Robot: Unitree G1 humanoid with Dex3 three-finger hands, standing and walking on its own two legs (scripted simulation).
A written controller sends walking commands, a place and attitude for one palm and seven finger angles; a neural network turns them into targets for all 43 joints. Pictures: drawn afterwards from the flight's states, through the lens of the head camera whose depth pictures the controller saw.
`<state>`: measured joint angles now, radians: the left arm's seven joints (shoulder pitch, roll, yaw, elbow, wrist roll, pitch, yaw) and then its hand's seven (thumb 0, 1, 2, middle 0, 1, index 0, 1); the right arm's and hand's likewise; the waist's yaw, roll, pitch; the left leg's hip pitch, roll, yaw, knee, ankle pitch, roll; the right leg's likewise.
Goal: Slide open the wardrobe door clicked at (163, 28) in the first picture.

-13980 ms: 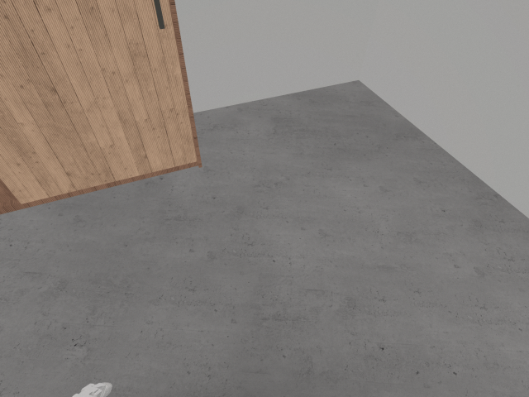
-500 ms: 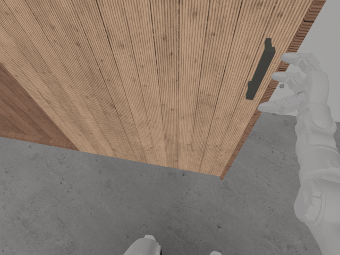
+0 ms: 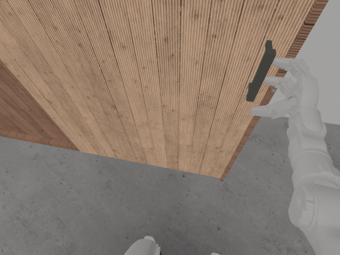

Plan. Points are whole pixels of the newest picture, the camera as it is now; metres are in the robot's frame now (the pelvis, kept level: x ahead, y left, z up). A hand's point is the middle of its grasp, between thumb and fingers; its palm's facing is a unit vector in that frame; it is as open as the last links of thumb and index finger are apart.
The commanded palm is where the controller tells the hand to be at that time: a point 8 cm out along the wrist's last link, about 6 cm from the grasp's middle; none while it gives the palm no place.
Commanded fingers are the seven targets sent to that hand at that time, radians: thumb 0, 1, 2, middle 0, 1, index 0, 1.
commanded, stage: slide the fingers in behind the handle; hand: right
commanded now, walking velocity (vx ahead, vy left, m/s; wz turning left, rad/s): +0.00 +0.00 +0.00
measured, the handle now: (259, 73) +0.54 -0.12 +0.11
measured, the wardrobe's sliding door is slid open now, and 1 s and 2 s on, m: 0.00 0.00 0.00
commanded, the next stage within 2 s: move the hooked fingers beside the handle in 0.12 s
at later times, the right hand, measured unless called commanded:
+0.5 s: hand (272, 90) +0.49 -0.15 +0.11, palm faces +0.05 +1.00 -0.01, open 13.9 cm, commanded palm +0.47 -0.20 +0.11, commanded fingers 0.00 0.50 -0.30 0.30 1.20 0.30 1.20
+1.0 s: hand (277, 90) +0.49 -0.16 +0.11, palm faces +0.03 +1.00 +0.01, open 13.7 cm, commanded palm +0.46 -0.22 +0.11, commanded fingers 0.00 0.50 -0.30 0.30 1.20 0.30 1.20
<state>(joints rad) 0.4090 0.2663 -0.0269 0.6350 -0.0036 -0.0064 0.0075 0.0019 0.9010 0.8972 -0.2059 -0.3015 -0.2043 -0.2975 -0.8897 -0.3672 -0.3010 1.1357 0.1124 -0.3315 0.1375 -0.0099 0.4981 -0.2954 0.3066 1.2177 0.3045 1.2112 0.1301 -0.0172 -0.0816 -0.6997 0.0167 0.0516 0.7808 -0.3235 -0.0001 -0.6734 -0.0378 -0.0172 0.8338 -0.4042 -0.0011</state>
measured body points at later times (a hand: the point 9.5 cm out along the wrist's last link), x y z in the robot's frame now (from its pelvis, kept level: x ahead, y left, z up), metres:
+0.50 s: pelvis +0.01 +0.00 +0.00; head +0.09 +0.00 +0.45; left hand +0.04 +0.26 -0.12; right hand +0.48 -0.20 +0.11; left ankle +0.03 +0.12 -0.70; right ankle +0.00 -0.12 -0.70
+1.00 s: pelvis +0.01 +0.01 +0.00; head +0.09 +0.01 +0.45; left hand +0.03 +0.27 -0.11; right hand +0.49 -0.21 +0.11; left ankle +0.03 +0.12 -0.70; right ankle +0.00 -0.12 -0.70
